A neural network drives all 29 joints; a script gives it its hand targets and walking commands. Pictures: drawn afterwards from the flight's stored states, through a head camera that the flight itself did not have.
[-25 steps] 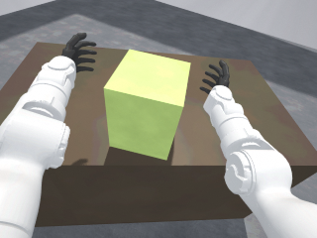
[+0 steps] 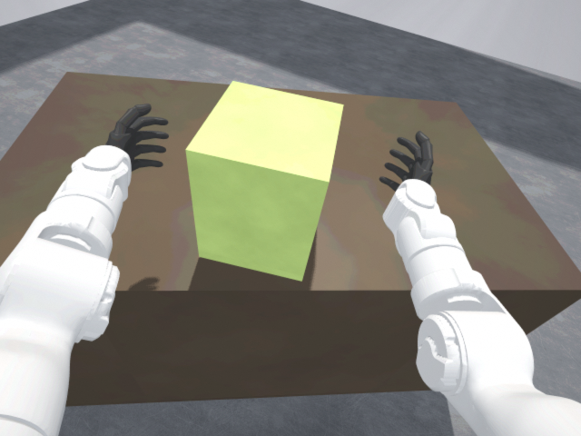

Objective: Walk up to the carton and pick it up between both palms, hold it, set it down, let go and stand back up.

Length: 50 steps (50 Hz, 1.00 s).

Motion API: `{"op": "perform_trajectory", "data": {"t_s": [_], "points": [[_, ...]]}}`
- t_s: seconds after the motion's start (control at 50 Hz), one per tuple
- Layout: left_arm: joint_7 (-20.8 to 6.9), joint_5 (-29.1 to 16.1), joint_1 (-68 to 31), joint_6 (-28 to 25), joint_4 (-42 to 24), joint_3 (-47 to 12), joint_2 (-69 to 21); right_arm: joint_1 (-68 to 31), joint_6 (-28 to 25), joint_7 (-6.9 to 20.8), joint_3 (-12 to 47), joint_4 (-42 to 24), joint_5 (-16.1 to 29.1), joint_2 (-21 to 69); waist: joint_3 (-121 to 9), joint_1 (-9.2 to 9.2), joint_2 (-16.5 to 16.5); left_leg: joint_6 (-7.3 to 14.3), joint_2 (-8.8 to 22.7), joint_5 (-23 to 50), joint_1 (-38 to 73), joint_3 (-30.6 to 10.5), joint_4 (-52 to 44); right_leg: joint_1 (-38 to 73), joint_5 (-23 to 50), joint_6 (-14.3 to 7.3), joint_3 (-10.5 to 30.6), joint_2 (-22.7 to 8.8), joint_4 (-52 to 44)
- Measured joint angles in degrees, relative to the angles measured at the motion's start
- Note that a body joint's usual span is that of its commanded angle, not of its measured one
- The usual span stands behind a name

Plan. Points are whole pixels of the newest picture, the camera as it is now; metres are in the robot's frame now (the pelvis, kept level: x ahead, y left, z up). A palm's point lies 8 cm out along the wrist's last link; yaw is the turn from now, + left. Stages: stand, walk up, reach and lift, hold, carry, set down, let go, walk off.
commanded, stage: set down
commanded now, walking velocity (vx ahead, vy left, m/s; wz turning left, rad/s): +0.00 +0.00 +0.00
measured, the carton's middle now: (268, 183) +0.53 -0.04 +0.04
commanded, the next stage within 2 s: none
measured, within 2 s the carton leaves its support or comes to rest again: neither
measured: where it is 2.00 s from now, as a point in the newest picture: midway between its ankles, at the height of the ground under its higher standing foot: outside the picture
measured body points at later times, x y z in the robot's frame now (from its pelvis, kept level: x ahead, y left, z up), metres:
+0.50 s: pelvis +0.00 +0.00 +0.00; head +0.03 +0.04 +0.45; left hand +0.46 +0.18 +0.09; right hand +0.33 -0.23 +0.10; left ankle +0.04 +0.12 -0.74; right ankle +0.06 -0.15 -0.74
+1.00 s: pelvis +0.01 +0.00 +0.00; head +0.06 +0.04 +0.45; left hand +0.42 +0.21 +0.05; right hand +0.27 -0.23 +0.07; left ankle +0.04 +0.12 -0.74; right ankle +0.06 -0.15 -0.74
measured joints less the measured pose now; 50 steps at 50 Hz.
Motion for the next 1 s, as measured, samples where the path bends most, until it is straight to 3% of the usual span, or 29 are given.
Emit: {"op": "perform_trajectory", "data": {"t_s": [0.14, 0.24, 0.38, 0.48, 0.62, 0.72, 1.0], "points": [[-0.22, -0.02, 5.22, 1.47, -9.04, 2.91, 0.51, 5.23, 0.24, -0.67, 3.59, -6.11, 1.76, 0.01, 0.58, 0.00, 0.00, 0.00, 0.00, -0.04, 0.01, 0.00, 0.00, 0.01, -0.03, 0.00, 0.00, 0.00, 0.00], [-1.30, 0.19, 9.66, 5.49, -15.68, 7.08, 0.60, 11.51, 0.70, -1.51, 6.73, -11.82, 4.16, 0.01, 0.73, 0.00, 0.00, 0.00, 0.00, -0.04, 0.01, 0.00, 0.00, 0.01, -0.04, -0.01, 0.00, 0.00, 0.00], [-2.43, 1.12, 17.50, 9.49, -27.23, 11.98, 0.81, 21.36, 1.22, -2.76, 9.63, -24.93, 4.91, 0.00, 1.39, 0.00, 0.00, 0.00, 0.00, 0.00, 0.30, 0.00, 0.00, 0.31, -0.04, -0.01, 0.00, 0.00, 0.00], [-3.03, 1.34, 20.48, 11.83, -29.41, 13.81, 1.59, 25.48, 2.75, -3.03, 10.96, -28.12, 5.21, 0.00, 2.43, -0.01, 0.00, 0.00, 0.00, 0.01, 0.56, 0.00, 0.00, 0.57, -0.03, -0.01, 0.00, 0.00, 0.00], [-3.11, 1.34, 26.49, 11.03, -37.77, 15.60, 3.42, 32.38, 2.82, -3.39, 11.58, -38.73, 5.21, -0.01, 3.90, -0.01, 0.00, 0.01, 0.00, -0.14, 0.57, 0.01, 0.00, 0.58, -0.17, -0.01, 0.00, 0.00, 0.00], [-3.48, 1.37, 29.64, 11.26, -39.55, 16.23, 3.56, 35.92, 2.91, -3.31, 12.30, -39.97, 5.21, -0.01, 3.92, 0.02, 0.00, 0.02, 0.00, -0.41, 0.57, 0.01, 0.00, 0.57, -0.44, -0.01, 0.00, 0.00, 0.00], [-4.68, 2.42, 42.34, 10.47, -52.52, 18.95, 3.70, 49.11, 0.72, -3.16, 14.58, -51.86, 5.06, -0.01, 6.50, 1.01, 0.03, 0.04, 0.00, -1.03, 2.12, 0.03, 0.00, 2.13, -1.06, -0.01, 0.00, 0.00, -0.01]]}}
